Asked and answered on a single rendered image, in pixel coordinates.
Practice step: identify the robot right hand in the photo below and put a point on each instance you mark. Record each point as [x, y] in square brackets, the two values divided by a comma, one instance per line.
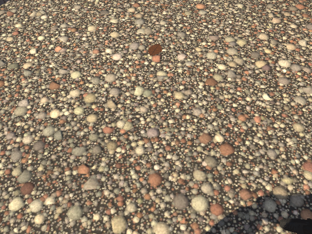
[297, 225]

